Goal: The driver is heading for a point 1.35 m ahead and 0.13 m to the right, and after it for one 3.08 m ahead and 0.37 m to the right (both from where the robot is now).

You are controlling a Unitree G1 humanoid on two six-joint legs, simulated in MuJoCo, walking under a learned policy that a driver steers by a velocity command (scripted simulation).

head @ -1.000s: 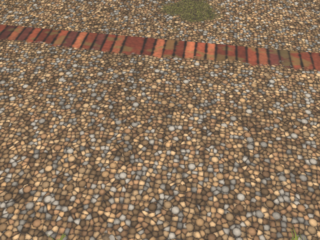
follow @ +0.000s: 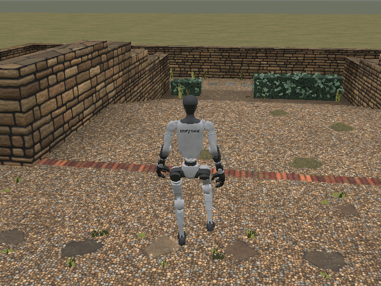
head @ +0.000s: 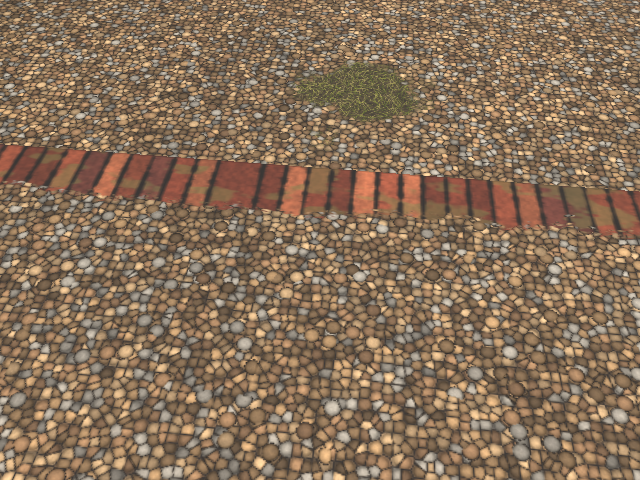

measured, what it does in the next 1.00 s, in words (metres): walks ahead: right foot, then left foot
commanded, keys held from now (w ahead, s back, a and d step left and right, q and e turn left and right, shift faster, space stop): w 1.00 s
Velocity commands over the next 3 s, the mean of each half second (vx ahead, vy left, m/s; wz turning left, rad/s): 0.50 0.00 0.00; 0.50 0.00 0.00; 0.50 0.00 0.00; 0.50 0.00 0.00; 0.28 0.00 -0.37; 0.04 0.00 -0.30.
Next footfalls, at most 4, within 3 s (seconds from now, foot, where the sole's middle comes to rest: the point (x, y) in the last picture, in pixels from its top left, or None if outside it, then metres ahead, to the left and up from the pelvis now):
0.30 right None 0.34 -0.17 -0.78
0.86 left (285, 424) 0.65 0.08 -0.78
1.42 right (376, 304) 0.97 -0.16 -0.78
2.00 left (279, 221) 1.27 0.09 -0.78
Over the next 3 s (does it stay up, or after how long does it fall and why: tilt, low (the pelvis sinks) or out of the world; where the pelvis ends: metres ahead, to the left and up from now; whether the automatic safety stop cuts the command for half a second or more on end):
stays up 1.36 0.00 -0.01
